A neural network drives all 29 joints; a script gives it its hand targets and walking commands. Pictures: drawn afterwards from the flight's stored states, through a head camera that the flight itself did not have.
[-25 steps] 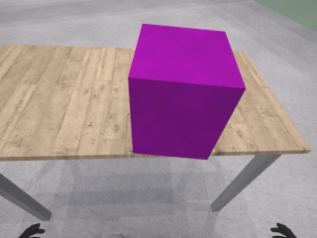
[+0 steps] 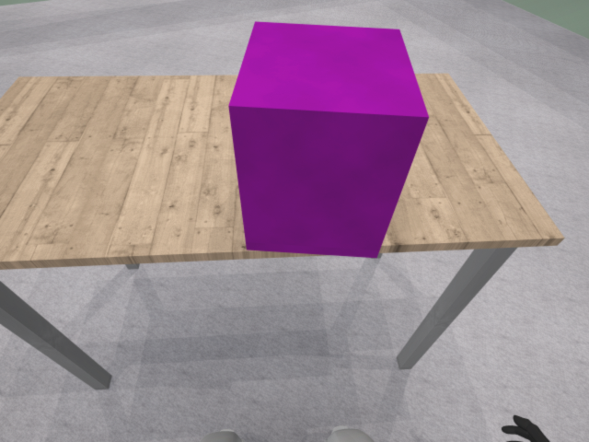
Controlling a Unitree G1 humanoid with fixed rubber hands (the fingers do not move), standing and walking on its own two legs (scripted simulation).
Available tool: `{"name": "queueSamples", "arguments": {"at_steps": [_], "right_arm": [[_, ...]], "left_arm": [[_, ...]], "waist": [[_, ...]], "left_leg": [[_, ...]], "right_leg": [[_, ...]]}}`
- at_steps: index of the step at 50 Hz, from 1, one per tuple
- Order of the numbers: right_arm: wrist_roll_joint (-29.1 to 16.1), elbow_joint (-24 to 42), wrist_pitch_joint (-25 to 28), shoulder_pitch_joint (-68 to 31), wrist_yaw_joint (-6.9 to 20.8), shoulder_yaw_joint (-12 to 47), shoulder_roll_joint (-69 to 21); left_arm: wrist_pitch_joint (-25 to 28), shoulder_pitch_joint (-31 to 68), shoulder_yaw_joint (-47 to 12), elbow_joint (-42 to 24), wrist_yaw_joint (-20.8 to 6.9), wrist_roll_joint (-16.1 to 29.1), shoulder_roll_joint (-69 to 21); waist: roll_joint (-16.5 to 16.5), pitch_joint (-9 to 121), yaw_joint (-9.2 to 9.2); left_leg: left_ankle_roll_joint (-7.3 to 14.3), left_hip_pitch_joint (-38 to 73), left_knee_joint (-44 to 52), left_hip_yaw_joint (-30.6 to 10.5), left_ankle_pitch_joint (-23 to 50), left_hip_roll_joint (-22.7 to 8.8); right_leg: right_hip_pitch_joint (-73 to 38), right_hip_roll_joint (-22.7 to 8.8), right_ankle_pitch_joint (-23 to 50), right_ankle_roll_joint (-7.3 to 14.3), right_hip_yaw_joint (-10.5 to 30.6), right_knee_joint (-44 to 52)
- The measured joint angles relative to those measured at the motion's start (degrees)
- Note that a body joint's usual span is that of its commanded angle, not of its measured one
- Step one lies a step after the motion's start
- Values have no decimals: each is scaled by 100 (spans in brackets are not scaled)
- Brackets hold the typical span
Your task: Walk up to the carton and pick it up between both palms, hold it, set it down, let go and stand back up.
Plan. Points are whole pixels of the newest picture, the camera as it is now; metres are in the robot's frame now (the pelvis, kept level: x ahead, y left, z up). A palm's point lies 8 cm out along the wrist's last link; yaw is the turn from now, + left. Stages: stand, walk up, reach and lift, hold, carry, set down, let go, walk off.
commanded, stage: walk up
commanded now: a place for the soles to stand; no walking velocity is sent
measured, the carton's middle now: (318, 145) +0.49 -0.03 +0.15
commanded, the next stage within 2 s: reach and lift in 0.98 s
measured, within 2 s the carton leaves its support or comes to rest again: neither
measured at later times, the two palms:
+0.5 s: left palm out of the picture +0.11 +0.33 -0.09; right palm out of the picture +0.12 -0.33 -0.08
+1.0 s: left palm out of the picture +0.12 +0.33 -0.08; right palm out of the picture +0.12 -0.33 -0.08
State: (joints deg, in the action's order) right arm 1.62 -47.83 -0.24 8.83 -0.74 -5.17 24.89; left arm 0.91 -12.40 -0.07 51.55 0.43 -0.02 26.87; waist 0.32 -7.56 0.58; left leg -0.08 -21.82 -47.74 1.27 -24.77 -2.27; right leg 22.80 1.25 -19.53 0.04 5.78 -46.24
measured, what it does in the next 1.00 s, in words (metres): stands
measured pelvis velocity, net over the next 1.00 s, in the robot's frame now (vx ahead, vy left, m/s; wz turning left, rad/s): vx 0.02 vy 0.00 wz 0.00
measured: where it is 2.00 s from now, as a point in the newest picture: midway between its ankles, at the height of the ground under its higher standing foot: outside the picture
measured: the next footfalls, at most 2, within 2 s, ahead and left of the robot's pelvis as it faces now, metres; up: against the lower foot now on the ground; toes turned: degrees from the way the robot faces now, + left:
none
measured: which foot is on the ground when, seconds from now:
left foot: down 0.00-1.00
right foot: down 0.00-1.00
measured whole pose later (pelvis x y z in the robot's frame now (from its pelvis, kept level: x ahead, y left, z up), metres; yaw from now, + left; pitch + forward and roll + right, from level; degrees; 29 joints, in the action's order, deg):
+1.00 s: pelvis +0.02 +0.00 +0.01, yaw +0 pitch -2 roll +0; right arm 1.6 -49.9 0.1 7.4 -0.5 -5.2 24.6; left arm 0.9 -8.4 -0.1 51.7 0.4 0.0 26.9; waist 0.3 -7.5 1.0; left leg -0.1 -21.4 -43.5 1.3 -20.3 -2.0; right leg 22.4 0.9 -19.8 -1.4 5.9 -44.0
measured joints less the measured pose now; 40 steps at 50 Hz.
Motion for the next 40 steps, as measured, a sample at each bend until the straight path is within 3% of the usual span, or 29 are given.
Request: {"name": "queueSamples", "arguments": {"at_steps": [3,8,11,13,40], "right_arm": [[0,-152,12,5,19,0,-21],[0,-205,44,5,26,1,-28],[0,-205,42,-43,26,0,-28],[0,-205,35,-98,26,0,-28],[0,-210,35,-145,27,0,-28]], "left_arm": [[0,96,1,-11,0,0,0],[-1,135,1,-44,0,0,0],[-2,131,1,48,0,0,-1],[0,133,1,87,0,0,-1],[2,395,1,38,0,0,-1]], "waist": [[-1,-9,63],[0,3,79],[-3,2,32],[-4,2,31],[-4,2,41]], "left_leg": [[0,16,152,4,464,18],[0,17,270,3,456,14],[0,14,240,2,428,10],[0,13,252,2,410,8],[0,37,414,2,445,25]], "right_leg": [[16,-16,-1,-51,9,18],[-19,-17,-353,-10,8,34],[-44,-18,84,-42,10,129],[-42,-22,25,-129,11,130],[-37,-39,-20,-144,11,221]]}}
